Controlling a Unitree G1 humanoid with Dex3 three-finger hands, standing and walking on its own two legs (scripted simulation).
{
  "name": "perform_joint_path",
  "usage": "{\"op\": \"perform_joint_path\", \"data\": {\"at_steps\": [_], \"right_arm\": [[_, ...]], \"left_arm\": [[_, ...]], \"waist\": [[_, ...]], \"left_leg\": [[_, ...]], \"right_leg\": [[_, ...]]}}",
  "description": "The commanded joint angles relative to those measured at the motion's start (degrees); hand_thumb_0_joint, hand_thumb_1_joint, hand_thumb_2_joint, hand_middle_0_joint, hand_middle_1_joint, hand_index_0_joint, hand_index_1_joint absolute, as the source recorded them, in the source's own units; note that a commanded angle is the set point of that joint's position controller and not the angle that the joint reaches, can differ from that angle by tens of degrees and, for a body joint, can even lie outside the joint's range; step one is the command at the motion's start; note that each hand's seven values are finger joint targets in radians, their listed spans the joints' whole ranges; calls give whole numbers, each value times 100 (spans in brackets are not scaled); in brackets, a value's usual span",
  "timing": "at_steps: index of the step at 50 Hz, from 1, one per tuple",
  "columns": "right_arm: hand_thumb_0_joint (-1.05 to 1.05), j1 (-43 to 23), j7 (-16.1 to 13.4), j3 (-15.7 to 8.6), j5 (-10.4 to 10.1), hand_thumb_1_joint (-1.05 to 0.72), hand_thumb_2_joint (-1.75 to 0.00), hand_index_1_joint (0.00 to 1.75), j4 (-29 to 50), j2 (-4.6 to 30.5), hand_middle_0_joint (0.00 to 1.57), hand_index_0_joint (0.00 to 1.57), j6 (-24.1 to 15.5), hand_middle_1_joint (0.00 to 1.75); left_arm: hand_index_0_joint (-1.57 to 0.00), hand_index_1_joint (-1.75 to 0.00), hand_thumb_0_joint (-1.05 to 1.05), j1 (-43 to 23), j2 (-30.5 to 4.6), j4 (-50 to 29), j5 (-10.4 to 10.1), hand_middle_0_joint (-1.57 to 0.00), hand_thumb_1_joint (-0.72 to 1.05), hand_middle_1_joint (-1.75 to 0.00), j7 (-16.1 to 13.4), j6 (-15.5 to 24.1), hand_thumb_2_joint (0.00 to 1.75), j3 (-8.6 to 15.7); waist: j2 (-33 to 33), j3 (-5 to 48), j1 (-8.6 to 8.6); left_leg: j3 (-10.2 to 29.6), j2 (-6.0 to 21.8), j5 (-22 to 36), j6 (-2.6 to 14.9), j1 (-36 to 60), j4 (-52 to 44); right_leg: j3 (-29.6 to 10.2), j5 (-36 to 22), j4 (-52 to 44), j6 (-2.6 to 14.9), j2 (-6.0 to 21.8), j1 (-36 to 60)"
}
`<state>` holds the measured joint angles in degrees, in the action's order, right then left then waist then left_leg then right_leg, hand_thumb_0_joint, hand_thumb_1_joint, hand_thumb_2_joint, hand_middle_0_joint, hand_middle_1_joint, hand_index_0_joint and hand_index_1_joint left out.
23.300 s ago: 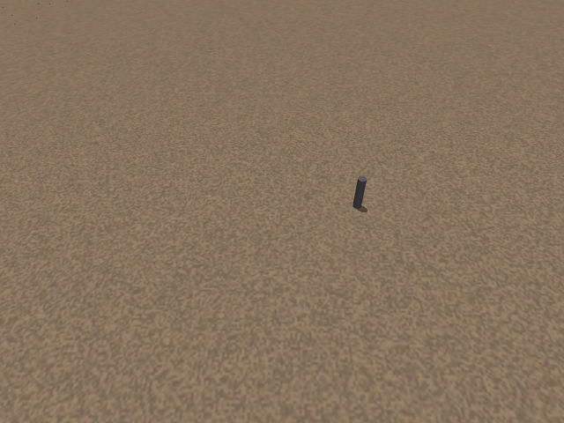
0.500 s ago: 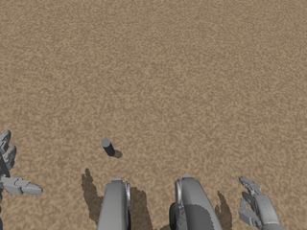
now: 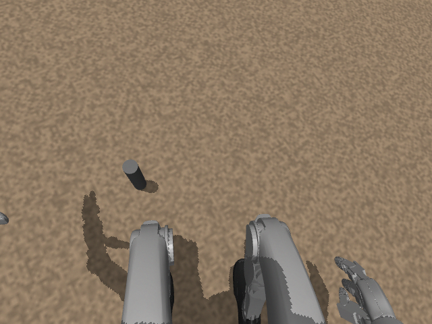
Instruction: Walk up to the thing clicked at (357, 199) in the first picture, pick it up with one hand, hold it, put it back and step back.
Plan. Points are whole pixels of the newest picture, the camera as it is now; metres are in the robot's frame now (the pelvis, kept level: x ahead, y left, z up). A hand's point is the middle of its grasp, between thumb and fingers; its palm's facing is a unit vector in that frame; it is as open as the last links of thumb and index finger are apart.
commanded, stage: go down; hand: left
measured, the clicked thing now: (135, 176) +0.47 +0.21 -0.37
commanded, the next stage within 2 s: approach in 0.84 s
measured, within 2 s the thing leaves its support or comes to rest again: neither
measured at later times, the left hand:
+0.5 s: hand out of the picture +0.39 +0.39 -0.04, palm faces +0.14 -0.99 -0.08, open 17.7 cm
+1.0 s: hand out of the picture +0.41 +0.40 -0.05, palm faces +0.12 -0.99 -0.07, open 17.7 cm
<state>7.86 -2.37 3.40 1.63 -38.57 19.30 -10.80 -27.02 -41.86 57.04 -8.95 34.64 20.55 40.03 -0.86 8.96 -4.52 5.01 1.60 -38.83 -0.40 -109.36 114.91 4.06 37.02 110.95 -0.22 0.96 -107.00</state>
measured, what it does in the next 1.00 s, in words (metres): lowers itself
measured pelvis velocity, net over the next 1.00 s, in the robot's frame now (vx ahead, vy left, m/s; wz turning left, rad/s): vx -0.01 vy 0.01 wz -0.02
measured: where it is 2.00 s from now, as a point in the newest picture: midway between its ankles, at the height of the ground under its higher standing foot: (205, 315)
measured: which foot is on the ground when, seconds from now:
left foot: down 0.00-1.00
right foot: down 0.00-1.00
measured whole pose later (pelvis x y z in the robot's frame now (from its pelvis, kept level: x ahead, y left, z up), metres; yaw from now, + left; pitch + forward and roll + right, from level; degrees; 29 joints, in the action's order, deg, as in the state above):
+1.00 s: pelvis -0.01 +0.01 -0.07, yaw -1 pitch +33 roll -7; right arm 8.9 -1.0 6.3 2.3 -40.3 20.6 -9.6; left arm -38.7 -51.5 63.2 -9.4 41.1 20.6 44.3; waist -0.9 6.1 -6.8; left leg 6.1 0.7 -39.5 0.3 -121.4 127.9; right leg 4.5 37.7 122.9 -0.9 1.3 -118.0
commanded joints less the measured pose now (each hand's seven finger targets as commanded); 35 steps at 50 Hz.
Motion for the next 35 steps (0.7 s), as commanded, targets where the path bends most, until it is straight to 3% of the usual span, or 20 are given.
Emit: {"op": "perform_joint_path", "data": {"at_steps": [1, 3, 7, 10, 15, 18, 20, 22, 24, 27, 29, 35], "right_arm": [[0, 601, -65, -437, -61, -88, -90, 30, 404, 1260, 20, 20, -162, 30], [0, 605, -63, -441, -49, -87, -90, 30, 394, 1285, 20, 20, -173, 30], [0, 668, -51, -423, -33, -88, -90, 30, 331, 1340, 20, 20, -182, 30], [0, 678, -31, -416, -22, -88, -90, 30, 245, 1365, 20, 20, -171, 30], [0, 765, -18, -365, 7, -88, -90, 30, 226, 1416, 20, 20, -127, 30], [0, 771, -14, -352, 6, -88, -90, 30, 183, 1400, 20, 20, -123, 30], [0, 723, -6, -323, 4, -88, -90, 30, 228, 1424, 20, 20, -123, 30], [0, 719, 4, -278, 21, -88, -90, 30, 221, 1409, 20, 20, -105, 30], [0, 772, 19, -268, 27, -88, -90, 30, 148, 1372, 20, 20, -96, 30], [0, 762, 25, -252, 38, -88, -90, 30, 202, 1422, 20, 20, -80, 30], [0, 754, 35, -259, 34, -88, -90, 30, 182, 1426, 20, 20, -77, 30], [0, 849, 31, -225, 51, -88, -90, 30, 98, 1477, 20, 20, -47, 30]], "left_arm": [[-3, -7, 0, -970, -2263, -1009, -209, -2, -54, -8, 86, 337, 9, 489], [-3, -7, 0, -1223, -2310, -1036, -233, -2, -54, -9, 137, 369, 9, 473], [-4, -8, 0, -1383, -2532, -1032, -238, -3, -58, -9, 215, 422, 8, 599], [-4, -7, 0, -1577, -2468, -947, -235, -3, -58, -8, 278, 428, 7, 505], [-5, -7, 0, -1715, -2777, -1012, -234, -4, -61, -9, 359, 393, 6, 672], [-5, -8, 0, -1794, -2658, -702, -205, -4, -61, -9, 396, 316, 7, 549], [-5, -7, 0, -1860, -2878, -734, -218, -4, -61, -8, 392, 342, 6, 719], [-5, -7, 0, -1888, -2974, -698, -232, -3, -61, -8, 411, 344, 6, 744], [-5, -7, 0, -1918, -2819, -514, -227, -4, -61, -9, 450, 325, 6, 609], [-6, -7, 0, -2100, -3170, -582, -206, -4, -61, -8, 448, 345, 5, 766], [-6, -7, 0, -2288, -3022, -619, -186, -4, -61, -8, 487, 356, 5, 628], [-5, -6, 0, -2495, -3254, -636, -166, -4, -61, -8, 550, 346, 4, 652]], "waist": [[1161, 3209, 296], [1113, 3173, 194], [1278, 3281, 206], [1365, 3162, 186], [1575, 3559, 225], [1388, 3217, 91], [1361, 3147, 149], [1358, 3175, 178], [1149, 3090, 68], [1172, 3186, 123], [1309, 3076, 52], [1466, 3235, 31]], "left_leg": [[-86, -58, 861, 149, 2362, -1502], [-100, -59, 773, 164, 2198, -1366], [-64, -56, 816, 146, 2205, -1259], [4, -33, 595, 131, 2227, -1244], [-42, -62, 1180, 111, 2414, -1014], [-28, -72, 805, 133, 2082, -953], [-44, -82, 643, 156, 1883, -909], [-121, -95, 714, 173, 1757, -802], [-165, -102, 669, 193, 1544, -673], [-210, -103, 659, 206, 1478, -611], [-142, -76, 446, 192, 1521, -661], [-135, -91, 548, 181, 1637, -566]], "right_leg": [[-9, -657, -953, 277, -116, 1429], [-6, -596, -911, 264, -117, 1390], [39, -625, -703, 270, -106, 1253], [74, -483, -561, 279, -106, 889], [84, -857, -344, 298, -78, 941], [98, -597, -355, 278, -85, 775], [108, -490, -293, 271, -80, 759], [95, -533, -265, 265, -84, 876], [80, -476, -288, 248, -99, 859], [72, -451, -252, 245, -102, 939], [113, -310, -176, 259, -108, 632], [128, -381, -96, 266, -97, 581]]}}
